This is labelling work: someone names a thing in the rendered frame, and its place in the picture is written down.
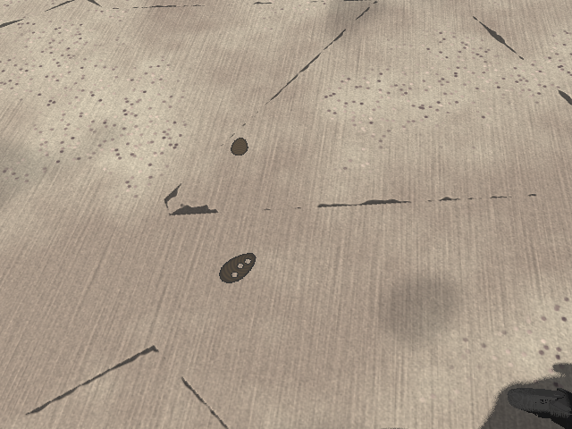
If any right robot hand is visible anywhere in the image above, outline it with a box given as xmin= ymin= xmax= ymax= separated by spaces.
xmin=507 ymin=388 xmax=572 ymax=429

